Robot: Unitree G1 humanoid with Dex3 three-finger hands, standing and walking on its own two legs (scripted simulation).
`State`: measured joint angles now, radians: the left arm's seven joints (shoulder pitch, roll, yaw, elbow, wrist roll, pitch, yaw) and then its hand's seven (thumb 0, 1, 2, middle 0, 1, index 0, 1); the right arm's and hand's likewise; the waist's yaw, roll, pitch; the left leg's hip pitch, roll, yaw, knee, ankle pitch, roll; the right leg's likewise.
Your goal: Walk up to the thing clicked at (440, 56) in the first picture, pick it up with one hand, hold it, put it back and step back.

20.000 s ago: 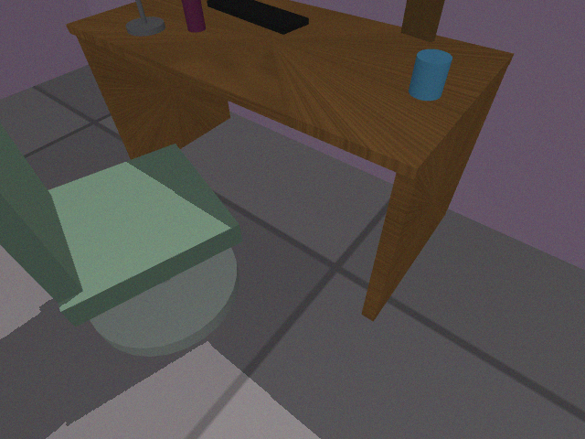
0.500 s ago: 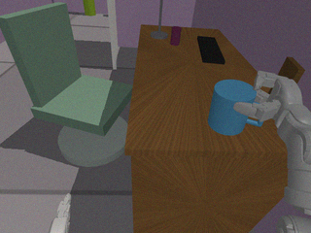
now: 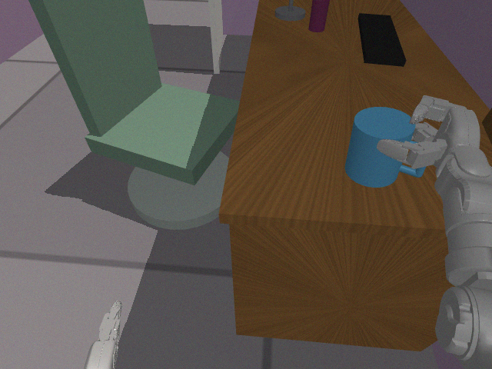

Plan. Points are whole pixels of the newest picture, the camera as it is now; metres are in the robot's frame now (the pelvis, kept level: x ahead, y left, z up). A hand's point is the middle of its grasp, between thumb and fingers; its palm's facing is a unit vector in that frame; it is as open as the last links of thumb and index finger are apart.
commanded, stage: crouch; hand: right
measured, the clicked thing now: (387, 150) +0.45 -0.17 +0.15
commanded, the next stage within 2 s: lower in 0.78 s
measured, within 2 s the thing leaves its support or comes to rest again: rests again in 1.60 s
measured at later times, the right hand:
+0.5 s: hand (403, 134) +0.49 -0.20 +0.16, palm faces +0.19 +0.98 -0.02, open 7.7 cm
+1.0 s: hand (398, 134) +0.51 -0.21 +0.14, palm faces +0.19 +0.98 -0.01, open 7.7 cm
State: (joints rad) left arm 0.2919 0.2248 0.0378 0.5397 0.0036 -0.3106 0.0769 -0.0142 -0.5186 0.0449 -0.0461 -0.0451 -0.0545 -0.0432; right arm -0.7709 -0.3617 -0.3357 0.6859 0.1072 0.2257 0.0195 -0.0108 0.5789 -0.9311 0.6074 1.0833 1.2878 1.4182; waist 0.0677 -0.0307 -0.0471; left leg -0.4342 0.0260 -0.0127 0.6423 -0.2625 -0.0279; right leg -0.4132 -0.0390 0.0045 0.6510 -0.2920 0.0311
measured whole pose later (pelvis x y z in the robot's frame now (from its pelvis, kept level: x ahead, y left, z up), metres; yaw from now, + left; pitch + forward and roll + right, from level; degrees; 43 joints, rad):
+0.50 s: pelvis +0.02 -0.01 +0.00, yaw +0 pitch +7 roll +0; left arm 0.31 0.22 0.03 0.45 0.00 -0.20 0.05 -0.01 -0.52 0.05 -0.05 -0.04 -0.06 -0.05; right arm -0.78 -0.37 -0.34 0.82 0.09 0.02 0.03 -0.01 0.54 -0.91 0.59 1.06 1.28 1.40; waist 0.08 -0.03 -0.07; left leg -0.48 0.03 -0.01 0.65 -0.29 -0.04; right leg -0.47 -0.04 0.00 0.68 -0.33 0.02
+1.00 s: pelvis +0.01 -0.01 -0.01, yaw +1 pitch +10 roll +1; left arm 0.31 0.23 0.01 0.40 0.01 -0.14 0.03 -0.01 -0.52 0.05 -0.05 -0.04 -0.05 -0.05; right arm -0.91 -0.45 -0.39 1.04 0.06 -0.10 0.05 -0.01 0.56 -0.93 0.59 1.07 1.29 1.43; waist 0.12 -0.01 -0.07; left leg -0.59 0.02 -0.02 0.70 -0.29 -0.03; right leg -0.58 -0.05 0.00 0.74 -0.34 0.02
